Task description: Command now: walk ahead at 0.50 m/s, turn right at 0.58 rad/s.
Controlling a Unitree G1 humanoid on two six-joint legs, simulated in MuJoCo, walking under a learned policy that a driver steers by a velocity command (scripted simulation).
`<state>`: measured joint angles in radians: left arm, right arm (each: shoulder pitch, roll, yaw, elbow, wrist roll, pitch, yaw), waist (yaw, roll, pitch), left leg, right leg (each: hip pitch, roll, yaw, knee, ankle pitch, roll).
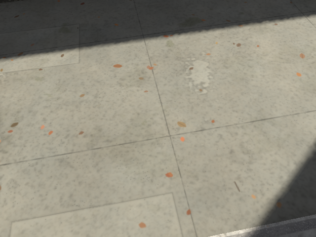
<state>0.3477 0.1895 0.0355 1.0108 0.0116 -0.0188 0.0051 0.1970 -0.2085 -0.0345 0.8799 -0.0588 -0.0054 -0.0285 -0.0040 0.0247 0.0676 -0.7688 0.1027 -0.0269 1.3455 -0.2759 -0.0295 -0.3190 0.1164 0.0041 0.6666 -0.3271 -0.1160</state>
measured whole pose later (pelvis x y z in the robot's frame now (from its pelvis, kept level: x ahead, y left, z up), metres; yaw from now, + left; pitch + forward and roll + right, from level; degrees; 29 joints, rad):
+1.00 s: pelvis +0.57 -0.03 -0.29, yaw -32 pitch -1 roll +3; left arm -0.13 0.18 0.01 0.89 0.05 -0.04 -0.05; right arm 0.71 -0.13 0.00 1.12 -0.05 -0.06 -0.04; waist -0.15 -0.05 0.06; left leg 0.07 0.00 0.25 1.17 -0.73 0.01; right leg -0.36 0.01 -0.13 0.37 0.37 -0.16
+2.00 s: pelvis +0.77 -0.15 -0.31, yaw -9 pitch +2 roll +1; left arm 0.25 0.23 0.04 0.81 0.03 0.00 0.05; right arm 0.22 -0.30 -0.11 0.80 -0.04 0.05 0.03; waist -0.01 0.07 0.00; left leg -0.58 -0.11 -0.09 1.12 -0.36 -0.01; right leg -0.23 0.01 -0.04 0.44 -0.23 -0.05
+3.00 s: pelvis +0.81 -0.15 -0.31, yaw +23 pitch +0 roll +1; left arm 0.22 0.24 0.03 0.76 0.02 0.00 0.01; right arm 0.23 -0.32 -0.07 0.78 -0.02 0.04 0.04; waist 0.00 0.06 0.05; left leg -0.43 -0.11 -0.12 0.93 -0.39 -0.02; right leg -0.20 0.02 0.01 0.45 -0.24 -0.04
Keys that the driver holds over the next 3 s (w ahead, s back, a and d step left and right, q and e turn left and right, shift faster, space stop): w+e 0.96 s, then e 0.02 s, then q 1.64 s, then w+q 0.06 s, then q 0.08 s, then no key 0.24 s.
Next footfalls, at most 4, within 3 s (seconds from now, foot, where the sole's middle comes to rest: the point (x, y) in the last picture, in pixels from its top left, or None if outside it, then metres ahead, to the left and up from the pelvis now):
0.36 left None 0.36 0.16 -0.93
1.00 right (196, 219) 0.67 -0.13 -1.09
1.38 left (188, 177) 0.92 -0.11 -1.09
1.84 right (215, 196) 0.79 -0.25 -1.09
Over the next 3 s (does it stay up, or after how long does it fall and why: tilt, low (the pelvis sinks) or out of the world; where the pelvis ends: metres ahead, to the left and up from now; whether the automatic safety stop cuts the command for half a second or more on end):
stays up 0.81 -0.15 -0.31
